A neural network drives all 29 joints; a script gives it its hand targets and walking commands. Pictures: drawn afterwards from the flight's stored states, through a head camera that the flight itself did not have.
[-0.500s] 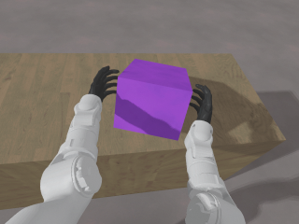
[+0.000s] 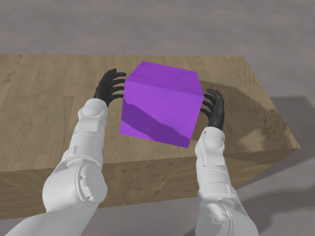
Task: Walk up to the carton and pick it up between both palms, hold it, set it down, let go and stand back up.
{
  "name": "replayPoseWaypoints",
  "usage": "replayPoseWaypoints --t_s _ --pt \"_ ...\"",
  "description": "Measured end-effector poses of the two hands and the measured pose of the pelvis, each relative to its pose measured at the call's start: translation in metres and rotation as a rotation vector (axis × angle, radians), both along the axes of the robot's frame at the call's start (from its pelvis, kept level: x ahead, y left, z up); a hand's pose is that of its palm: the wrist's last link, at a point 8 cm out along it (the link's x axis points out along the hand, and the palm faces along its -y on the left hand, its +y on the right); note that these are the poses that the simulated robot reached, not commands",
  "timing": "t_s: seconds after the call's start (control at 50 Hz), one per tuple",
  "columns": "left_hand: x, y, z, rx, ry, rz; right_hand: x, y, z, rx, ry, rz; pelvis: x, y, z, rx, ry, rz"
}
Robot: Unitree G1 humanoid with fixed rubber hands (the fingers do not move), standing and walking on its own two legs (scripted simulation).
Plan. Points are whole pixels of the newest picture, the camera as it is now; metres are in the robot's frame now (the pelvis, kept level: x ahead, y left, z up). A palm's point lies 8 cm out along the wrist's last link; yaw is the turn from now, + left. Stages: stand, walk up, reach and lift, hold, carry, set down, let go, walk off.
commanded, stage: set down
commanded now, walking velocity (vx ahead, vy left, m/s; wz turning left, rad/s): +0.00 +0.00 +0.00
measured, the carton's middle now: (162, 99) +0.53 -0.06 +0.00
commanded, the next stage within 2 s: none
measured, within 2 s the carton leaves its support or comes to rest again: rests again in 1.52 s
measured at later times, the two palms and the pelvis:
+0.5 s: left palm (103, 98) +0.46 +0.12 +0.07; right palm (213, 123) +0.38 -0.16 +0.07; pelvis +0.00 +0.00 +0.00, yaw +0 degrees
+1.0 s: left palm (104, 101) +0.48 +0.12 +0.04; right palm (206, 127) +0.39 -0.16 +0.04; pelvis +0.01 +0.00 +0.00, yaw +0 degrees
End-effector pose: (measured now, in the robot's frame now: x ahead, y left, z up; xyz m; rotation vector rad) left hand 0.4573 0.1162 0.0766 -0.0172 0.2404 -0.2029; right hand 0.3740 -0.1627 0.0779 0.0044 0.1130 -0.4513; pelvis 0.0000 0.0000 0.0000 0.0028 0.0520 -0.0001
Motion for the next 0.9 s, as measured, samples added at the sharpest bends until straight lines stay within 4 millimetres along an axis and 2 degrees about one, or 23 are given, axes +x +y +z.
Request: replayPoseWaypoints --t_s 0.48,0.9 --pt "0.003 0.001 -0.004 -0.005 -0.001 -0.008 0.002 0.000 -0.006 -0.003 0.017 -0.002 0.001 0.001 0.000 -0.002 0.016 -0.001" --pt "0.017 0.001 -0.028 -0.003 0.004 0.005 0.012 0.002 -0.033 -0.036 0.093 0.026 0.008 0.004 -0.002 -0.005 0.094 -0.001"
